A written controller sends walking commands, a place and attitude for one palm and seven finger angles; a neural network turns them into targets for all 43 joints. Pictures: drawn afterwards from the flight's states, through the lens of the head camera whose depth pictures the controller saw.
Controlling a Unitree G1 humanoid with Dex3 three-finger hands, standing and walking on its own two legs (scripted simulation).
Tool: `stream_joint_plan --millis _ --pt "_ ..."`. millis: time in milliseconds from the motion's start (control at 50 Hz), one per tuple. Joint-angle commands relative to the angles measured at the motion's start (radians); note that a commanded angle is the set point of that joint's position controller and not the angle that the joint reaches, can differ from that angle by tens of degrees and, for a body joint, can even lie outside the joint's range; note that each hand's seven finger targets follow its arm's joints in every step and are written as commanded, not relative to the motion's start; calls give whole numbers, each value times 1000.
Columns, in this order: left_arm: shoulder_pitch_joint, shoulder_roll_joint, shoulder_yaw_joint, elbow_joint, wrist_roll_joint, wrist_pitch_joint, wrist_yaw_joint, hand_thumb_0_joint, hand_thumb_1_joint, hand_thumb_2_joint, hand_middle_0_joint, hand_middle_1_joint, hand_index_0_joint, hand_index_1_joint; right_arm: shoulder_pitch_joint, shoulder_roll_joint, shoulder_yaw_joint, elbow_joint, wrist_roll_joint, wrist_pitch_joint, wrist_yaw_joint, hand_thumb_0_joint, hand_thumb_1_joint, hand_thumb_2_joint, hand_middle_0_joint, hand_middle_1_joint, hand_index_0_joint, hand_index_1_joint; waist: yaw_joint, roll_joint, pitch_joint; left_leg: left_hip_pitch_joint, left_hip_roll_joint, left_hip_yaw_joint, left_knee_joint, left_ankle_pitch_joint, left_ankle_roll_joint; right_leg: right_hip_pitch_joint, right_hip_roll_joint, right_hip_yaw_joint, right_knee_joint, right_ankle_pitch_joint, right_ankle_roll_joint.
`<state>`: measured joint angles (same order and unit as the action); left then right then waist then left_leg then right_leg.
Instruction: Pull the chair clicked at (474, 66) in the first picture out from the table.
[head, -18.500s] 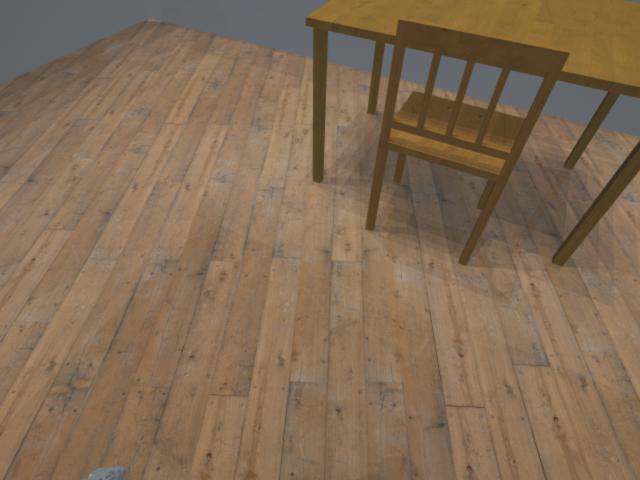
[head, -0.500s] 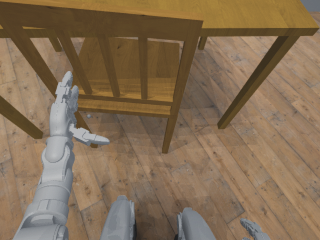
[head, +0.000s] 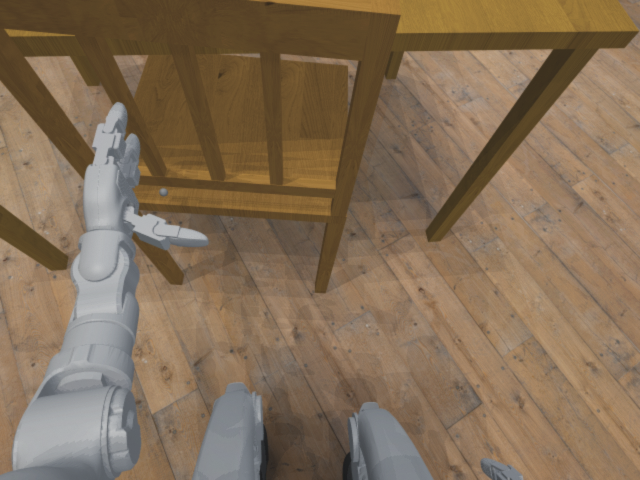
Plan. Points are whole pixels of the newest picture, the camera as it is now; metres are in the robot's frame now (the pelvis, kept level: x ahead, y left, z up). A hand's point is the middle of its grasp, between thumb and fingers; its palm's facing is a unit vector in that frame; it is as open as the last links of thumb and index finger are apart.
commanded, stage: push the fingers through the gap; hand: left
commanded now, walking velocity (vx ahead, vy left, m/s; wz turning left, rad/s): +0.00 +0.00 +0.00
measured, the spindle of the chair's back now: (203, 121) +0.56 +0.15 +0.03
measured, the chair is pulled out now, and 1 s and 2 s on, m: -0.07 -0.08 -0.08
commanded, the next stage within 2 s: hook a spindle and tug to test in 0.36 s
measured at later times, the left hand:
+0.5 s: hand (169, 190) +0.45 +0.18 +0.03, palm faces +0.10 -0.99 -0.04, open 16.9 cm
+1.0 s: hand (178, 188) +0.46 +0.17 +0.03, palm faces +0.09 -1.00 -0.04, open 12.3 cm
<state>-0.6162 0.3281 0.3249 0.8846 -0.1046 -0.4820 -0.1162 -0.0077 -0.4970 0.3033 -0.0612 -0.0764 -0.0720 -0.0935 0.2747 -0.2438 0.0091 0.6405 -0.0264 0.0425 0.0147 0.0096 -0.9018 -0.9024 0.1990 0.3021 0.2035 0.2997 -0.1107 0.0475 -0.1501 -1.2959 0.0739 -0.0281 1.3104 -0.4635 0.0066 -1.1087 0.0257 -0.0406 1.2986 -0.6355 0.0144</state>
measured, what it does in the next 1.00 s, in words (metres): stands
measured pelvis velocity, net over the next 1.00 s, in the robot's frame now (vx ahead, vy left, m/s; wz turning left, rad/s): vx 0.00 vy -0.01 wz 0.00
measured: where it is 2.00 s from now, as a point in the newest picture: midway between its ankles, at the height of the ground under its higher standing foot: outside the picture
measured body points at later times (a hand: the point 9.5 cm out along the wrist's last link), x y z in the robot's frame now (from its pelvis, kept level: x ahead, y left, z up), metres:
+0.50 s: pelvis +0.00 +0.00 +0.01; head +0.13 +0.02 +0.43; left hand +0.44 +0.23 +0.04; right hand +0.07 -0.26 -0.12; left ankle +0.07 +0.12 -0.61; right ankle -0.01 -0.14 -0.61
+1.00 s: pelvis +0.00 -0.01 +0.00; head +0.14 +0.01 +0.43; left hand +0.45 +0.22 +0.04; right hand +0.08 -0.26 -0.12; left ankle +0.07 +0.12 -0.61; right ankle -0.01 -0.14 -0.61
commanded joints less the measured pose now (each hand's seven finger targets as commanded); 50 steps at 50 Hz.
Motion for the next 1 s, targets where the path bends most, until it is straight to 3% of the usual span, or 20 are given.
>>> stream_joint_plan --millis 0,60,120,200,260,340,440,480,540,600,620,640,680,740,780,820,880,920,940,980 --pt "-400 208 33 -199 -1 -69 4 0 -500 300 -60 -80 -60 -80 128 -170 -66 -59 -6 -14 -15 0 -900 -900 200 300 200 300 -30 91 -506 595 -31 -40 -111 280 14 -1 31 -14 -194 308 -40" --pt "-371 155 -5 -218 -8 -62 8 0 -500 300 -60 -80 -60 -80 124 -163 -69 -63 -3 -9 -9 0 -900 -900 200 300 200 300 -32 90 -518 622 -33 -38 -120 294 15 14 33 -16 -209 322 -40" --pt "-370 178 9 -198 -1 -63 16 0 -500 300 -60 -80 -60 -80 124 -167 -65 -59 -2 -2 -10 0 -900 -900 200 300 200 300 -36 55 -491 586 -33 -39 -124 258 17 14 34 -16 -211 299 -37" --pt "-401 173 0 -218 4 -79 27 0 -500 300 -60 -80 -60 -80 117 -163 -63 -64 -4 -2 -6 0 -900 -900 200 300 200 300 -33 107 -488 607 -35 -39 -132 237 14 -2 34 -17 -213 276 -40" --pt "-345 178 13 -225 0 -84 32 0 -500 300 -60 -80 -60 -80 115 -162 -64 -70 -4 1 -4 0 -900 -900 200 300 200 300 -22 76 -501 600 -36 -33 -135 264 15 41 35 -15 -218 307 -39" --pt "-315 165 7 -180 3 -76 36 0 -500 300 -60 -80 -60 -80 111 -163 -63 -72 -2 10 -2 0 -900 -900 200 300 200 300 -28 57 -443 576 -35 -33 -142 240 12 23 35 -18 -223 293 -38" --pt "-323 172 13 -202 0 -86 38 0 -500 300 -60 -80 -60 -80 105 -161 -62 -82 -2 14 -2 0 -900 -900 200 300 200 300 -22 62 -459 571 -39 -26 -140 245 14 43 33 -11 -222 305 -37" --pt "-352 146 -9 -210 -1 -90 38 0 -500 300 -95 -190 -95 -190 108 -160 -62 -79 -3 11 -2 0 -900 -900 200 300 200 300 -37 63 -455 586 -38 -33 -138 243 16 20 35 -16 -218 297 -37" --pt "-331 179 16 -211 0 -95 35 0 -500 300 -148 -354 -148 -354 104 -161 -62 -78 -3 12 -4 0 -900 -900 200 300 200 300 -24 58 -473 575 -38 -25 -133 258 15 48 33 -9 -216 319 -36" --pt "-333 167 6 -236 -1 -99 32 0 -500 300 -201 -518 -201 -518 102 -160 -64 -80 -3 12 -4 0 -900 -900 200 300 200 300 -23 81 -492 605 -36 -27 -133 282 13 41 32 -10 -213 333 -37" --pt "-311 151 -6 -246 -3 -97 30 0 -500 300 -218 -573 -218 -573 99 -157 -65 -86 -1 11 -2 0 -900 -900 200 300 200 300 -15 88 -500 611 -38 -27 -136 284 11 47 33 -11 -212 333 -39" --pt "-311 117 -32 -235 -5 -90 29 0 -500 300 -236 -628 -236 -628 98 -153 -64 -85 0 11 0 0 -900 -900 200 300 200 300 -28 83 -485 610 -39 -25 -134 283 13 39 33 -13 -218 336 -38" --pt "-309 141 -8 -199 -10 -80 31 0 -500 300 -271 -738 -271 -738 107 -159 -64 -76 0 12 -4 0 -900 -900 200 300 200 300 -35 35 -455 570 -38 -26 -129 271 18 46 35 -10 -219 339 -34" --pt "-349 154 -4 -230 -4 -86 35 0 -500 300 -324 -902 -324 -902 100 -157 -65 -77 -1 12 -6 0 -900 -900 200 300 200 300 -30 62 -477 575 -39 -22 -126 266 16 49 31 -6 -215 335 -33" --pt "-345 150 -5 -236 -7 -91 37 0 -388 348 -359 -1012 -359 -1012 102 -157 -63 -80 -2 8 -5 0 -900 -900 200 300 200 300 -28 81 -483 593 -39 -25 -127 278 16 37 32 -8 -211 334 -37" --pt "-331 169 13 -208 -1 -89 41 0 -276 396 -394 -1121 -394 -1121 104 -157 -64 -74 -3 11 -6 0 -900 -900 200 300 200 300 -24 45 -475 567 -38 -23 -122 274 16 51 32 -6 -210 340 -34" --pt "-344 138 -14 -209 -1 -89 40 0 -108 468 -447 -1286 -447 -1286 103 -154 -63 -79 -3 8 -4 0 -900 -900 200 300 200 300 -33 70 -471 573 -40 -21 -121 268 18 37 33 -5 -210 334 -35" --pt "-327 172 17 -217 -1 -89 42 0 4 516 -482 -1395 -482 -1395 105 -157 -65 -79 -3 12 -4 0 -900 -900 200 300 200 300 -17 61 -499 578 -39 -22 -122 287 15 62 32 -5 -206 353 -36" --pt "-308 151 4 -212 -3 -84 40 0 60 540 -500 -1450 -500 -1450 102 -153 -63 -85 -3 12 -2 0 -900 -900 200 300 200 300 -18 50 -496 568 -43 -18 -123 292 17 75 32 -4 -209 365 -35" --pt "-302 160 16 -189 -6 -77 39 0 172 588 -500 -1450 -500 -1450 105 -155 -63 -81 -3 12 -2 0 -900 -900 200 300 200 300 -24 35 -476 536 -42 -12 -113 278 20 75 33 1 -208 369 -32"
